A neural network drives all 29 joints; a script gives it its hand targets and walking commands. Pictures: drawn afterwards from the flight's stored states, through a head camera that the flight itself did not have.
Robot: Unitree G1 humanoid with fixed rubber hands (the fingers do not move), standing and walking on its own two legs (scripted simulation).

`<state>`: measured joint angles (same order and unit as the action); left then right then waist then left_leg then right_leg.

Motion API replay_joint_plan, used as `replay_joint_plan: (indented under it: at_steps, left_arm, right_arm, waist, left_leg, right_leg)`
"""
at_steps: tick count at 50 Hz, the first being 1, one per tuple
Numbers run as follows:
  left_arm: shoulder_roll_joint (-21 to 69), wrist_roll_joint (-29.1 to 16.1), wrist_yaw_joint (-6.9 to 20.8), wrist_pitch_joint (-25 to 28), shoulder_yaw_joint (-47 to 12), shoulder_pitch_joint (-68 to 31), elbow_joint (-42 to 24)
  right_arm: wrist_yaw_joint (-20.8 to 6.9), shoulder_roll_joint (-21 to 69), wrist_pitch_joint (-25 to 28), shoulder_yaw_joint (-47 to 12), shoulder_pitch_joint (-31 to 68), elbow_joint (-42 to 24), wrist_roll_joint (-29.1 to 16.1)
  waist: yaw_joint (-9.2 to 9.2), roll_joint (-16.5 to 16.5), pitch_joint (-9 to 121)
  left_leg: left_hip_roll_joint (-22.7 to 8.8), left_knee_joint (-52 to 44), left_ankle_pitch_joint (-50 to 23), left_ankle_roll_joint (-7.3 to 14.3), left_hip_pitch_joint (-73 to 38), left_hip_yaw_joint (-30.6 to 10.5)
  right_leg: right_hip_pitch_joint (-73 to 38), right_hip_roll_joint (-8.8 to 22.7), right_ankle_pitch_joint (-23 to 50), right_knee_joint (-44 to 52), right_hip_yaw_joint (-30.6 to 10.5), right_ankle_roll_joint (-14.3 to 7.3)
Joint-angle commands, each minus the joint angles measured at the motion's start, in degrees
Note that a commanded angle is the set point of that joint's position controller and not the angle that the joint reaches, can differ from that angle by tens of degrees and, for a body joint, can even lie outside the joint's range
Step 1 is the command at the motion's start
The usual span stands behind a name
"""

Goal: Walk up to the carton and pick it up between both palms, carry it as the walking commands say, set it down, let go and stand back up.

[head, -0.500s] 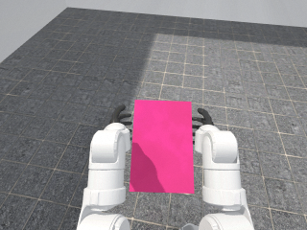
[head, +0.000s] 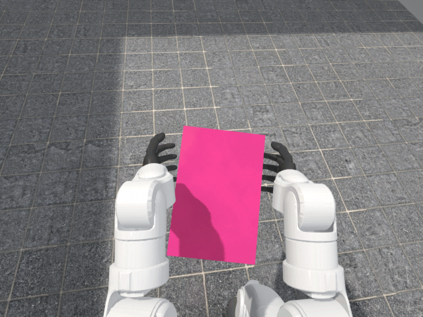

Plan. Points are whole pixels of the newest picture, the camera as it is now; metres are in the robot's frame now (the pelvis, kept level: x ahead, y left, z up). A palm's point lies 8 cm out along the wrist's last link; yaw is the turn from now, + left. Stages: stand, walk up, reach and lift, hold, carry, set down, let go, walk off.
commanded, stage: carry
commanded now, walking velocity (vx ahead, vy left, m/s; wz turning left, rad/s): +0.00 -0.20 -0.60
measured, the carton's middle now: (214, 193) +0.34 +0.01 -0.03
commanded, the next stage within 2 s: none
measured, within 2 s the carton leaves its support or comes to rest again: neither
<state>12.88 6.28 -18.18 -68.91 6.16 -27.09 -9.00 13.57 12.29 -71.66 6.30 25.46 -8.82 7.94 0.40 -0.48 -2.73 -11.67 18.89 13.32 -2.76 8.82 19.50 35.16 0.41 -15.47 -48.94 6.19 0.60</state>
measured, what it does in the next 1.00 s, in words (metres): steps to the right, turning right: right foot, then left foot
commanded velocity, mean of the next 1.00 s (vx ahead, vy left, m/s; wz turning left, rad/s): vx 0.00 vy -0.20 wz -0.60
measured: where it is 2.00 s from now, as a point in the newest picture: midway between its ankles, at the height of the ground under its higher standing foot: outside the picture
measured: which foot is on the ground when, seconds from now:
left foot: down 0.00-0.14, up 0.16-0.44, down 0.46-0.78, up 0.80-1.00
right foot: up 0.00-0.12, down 0.14-0.46, up 0.48-0.76, down 0.78-1.00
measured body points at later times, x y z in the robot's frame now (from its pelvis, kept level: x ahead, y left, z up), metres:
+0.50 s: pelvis +0.17 -0.09 -0.04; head +0.25 -0.07 +0.41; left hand +0.53 -0.05 +0.02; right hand +0.48 -0.27 +0.03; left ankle +0.26 +0.01 -0.76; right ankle +0.19 -0.13 -0.74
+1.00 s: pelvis +0.14 -0.21 -0.03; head +0.18 -0.23 +0.42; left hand +0.48 -0.31 +0.04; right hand +0.34 -0.49 +0.04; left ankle +0.21 -0.12 -0.71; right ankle +0.13 -0.29 -0.75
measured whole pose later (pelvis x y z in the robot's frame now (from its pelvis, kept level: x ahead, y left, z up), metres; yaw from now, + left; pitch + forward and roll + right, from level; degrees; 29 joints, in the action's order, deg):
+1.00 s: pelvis +0.14 -0.21 -0.03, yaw -32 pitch +3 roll -1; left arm 13.8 8.8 -17.7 -69.7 7.8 -29.4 -0.4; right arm 23.5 13.7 -74.1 7.8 29.3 -2.1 6.7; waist -2.6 0.6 -1.9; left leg -8.6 57.5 28.8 -7.5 31.1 8.5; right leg 22.6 -5.5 -14.1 -33.7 2.2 -5.0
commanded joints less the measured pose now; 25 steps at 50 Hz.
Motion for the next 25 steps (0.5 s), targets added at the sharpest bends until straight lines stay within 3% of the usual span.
replay_joint_plan:
  at_steps: [1, 4, 5, 6, 7, 8, 9, 10, 11, 13, 16, 19, 21, 22, 23, 24, 25]
  left_arm:
    - [58.5, -24.0, 19.7, -1.1, -34.8, -19.4, -1.4]
    - [57.3, -23.8, 20.3, -2.1, -36.1, -19.3, -2.5]
    - [57.4, -24.0, 20.8, -2.6, -36.5, -19.7, -2.1]
    - [57.9, -24.3, 21.3, -3.0, -36.8, -19.2, -1.4]
    - [58.0, -25.0, 21.8, -3.4, -37.3, -21.0, -1.6]
    - [57.0, -23.4, 21.8, -4.0, -35.6, -18.8, 1.9]
    - [56.6, -23.3, 22.4, -3.9, -34.2, -16.7, 4.7]
    - [58.3, -23.9, 22.9, -3.5, -33.4, -15.1, 6.4]
    - [59.9, -24.3, 23.1, -2.6, -33.4, -17.2, 5.4]
    - [62.1, -25.4, 22.8, -1.4, -34.1, -25.3, 2.6]
    - [62.5, -25.0, 22.1, -0.5, -33.3, -28.1, 1.8]
    - [62.3, -24.4, 21.4, -0.4, -32.8, -27.7, 2.7]
    - [62.2, -23.8, 20.9, -0.6, -33.3, -26.9, 2.3]
    - [62.3, -23.6, 20.7, -0.8, -33.7, -26.6, 2.2]
    - [62.2, -23.5, 20.5, -0.9, -33.8, -26.4, 2.2]
    - [63.1, -23.7, 20.6, -1.4, -33.8, -25.5, 1.2]
    - [63.0, -25.1, 20.8, -1.3, -34.9, -30.6, 0.4]
  right_arm:
    - [-17.7, 55.1, 2.9, -33.5, 29.4, -9.4, -24.8]
    - [-18.0, 54.0, 1.7, -33.7, 25.6, -7.4, -23.9]
    - [-18.0, 53.9, 1.3, -33.9, 24.7, -6.4, -23.4]
    - [-18.0, 53.9, 1.1, -34.1, 25.9, -5.7, -23.1]
    - [-17.9, 54.6, 0.8, -34.5, 28.0, -5.3, -22.9]
    - [-17.9, 56.4, -0.3, -34.0, 25.9, -0.8, -22.8]
    - [-17.2, 57.2, -0.4, -32.9, 24.6, 1.9, -22.0]
    - [-17.2, 57.9, 0.4, -33.0, 25.4, 0.5, -22.4]
    - [-17.4, 59.1, 1.3, -34.3, 28.6, -2.1, -23.5]
    - [-17.5, 60.9, 2.7, -35.3, 36.2, -4.6, -25.6]
    - [-17.3, 62.1, 3.9, -33.5, 37.6, -4.2, -26.4]
    - [-17.1, 61.3, 3.9, -32.2, 37.1, -3.4, -25.9]
    - [-17.3, 60.8, 3.4, -32.1, 35.6, -2.8, -25.3]
    - [-17.5, 60.9, 3.1, -32.2, 34.4, -2.2, -25.1]
    - [-17.7, 61.3, 2.9, -32.1, 32.4, -1.1, -24.8]
    - [-17.9, 60.5, 3.3, -31.5, 30.4, -0.2, -24.8]
    - [-17.7, 60.1, 3.7, -31.7, 34.0, -1.2, -24.6]
  waist:
    - [0.00, 14.2, 27.6]
    - [0.27, 14.8, 27.3]
    - [0.68, 13.5, 27.8]
    - [2.55, 9.3, 28.3]
    - [2.15, -3.3, 24.5]
    - [0.76, -15.4, 23.9]
    - [0.63, -15.1, 32.4]
    - [0.27, -11.4, 34.5]
    - [-0.03, -9.4, 32.7]
    - [-0.12, -6.2, 32.0]
    - [0.01, -4.3, 34.5]
    - [0.13, -2.9, 35.6]
    - [0.05, -2.6, 35.5]
    - [-0.44, -1.7, 35.4]
    - [-1.65, 1.2, 36.0]
    - [-1.11, 19.7, 39.8]
    - [-0.84, 24.4, 38.5]
  left_leg:
    - [-8.4, 3.1, -52.5, 2.4, -21.4, -1.7]
    - [-9.3, 13.9, -52.1, -0.4, -20.7, 0.3]
    - [-8.8, 21.8, -49.1, -1.7, -17.8, 1.1]
    - [-6.8, 33.5, -38.0, -3.6, -7.8, 1.3]
    - [-1.2, 44.6, 4.0, -3.6, 9.7, -2.0]
    - [5.5, 56.6, 30.8, -4.2, 25.5, -5.5]
    - [4.4, 59.5, 31.5, -3.7, 30.1, -13.1]
    - [2.7, 56.4, 28.3, -3.0, 29.2, -15.6]
    - [1.8, 51.2, 24.4, -2.7, 27.2, -16.4]
    - [2.4, 43.8, 18.0, -2.1, 23.0, -16.2]
    - [4.4, 36.7, 13.7, -1.4, 19.2, -15.8]
    - [5.8, 28.0, 8.5, -0.6, 15.2, -15.1]
    - [5.4, 21.3, 3.8, -0.5, 10.9, -14.6]
    - [3.8, 14.7, -2.3, -0.3, 6.2, -14.3]
    - [-1.6, 7.1, -13.4, 1.0, -3.6, -17.3]
    - [-22.9, 5.7, -36.5, 9.4, -13.7, -37.7]
    - [-27.0, 6.5, -53.4, 15.8, -17.7, -41.5]
  right_leg:
    - [-6.3, -1.3, 9.7, 11.5, 3.1, -0.6]
    - [-13.4, -3.7, 11.1, 18.7, 4.9, -1.5]
    - [-19.1, -4.0, 12.7, 23.3, 4.9, -2.4]
    - [-30.5, -3.3, 19.1, 28.1, 3.4, -3.7]
    - [-39.5, 3.7, 48.9, 26.5, -5.0, -4.1]
    - [-46.8, 13.5, 92.7, 18.9, -19.7, -9.3]
    - [-54.4, 17.6, 92.2, 15.8, -20.0, -15.3]
    - [-52.3, 16.1, 80.7, 16.5, -19.0, -15.7]
    - [-46.8, 13.1, 70.0, 17.7, -16.7, -14.6]
    - [-39.2, 10.9, 58.8, 20.6, -15.1, -14.8]
    - [-37.6, 10.3, 58.4, 21.2, -15.1, -14.6]
    - [-35.8, 8.9, 57.8, 19.2, -15.4, -12.9]
    - [-33.0, 7.4, 53.5, 17.2, -16.1, -10.8]
    - [-30.1, 5.5, 48.4, 14.6, -15.5, -8.6]
    - [-22.7, 3.1, 37.5, 8.4, -13.9, -5.6]
    - [-8.2, -1.8, 2.9, -6.3, -10.5, -1.2]
    - [-0.4, -4.4, -20.7, -18.5, -8.0, -0.5]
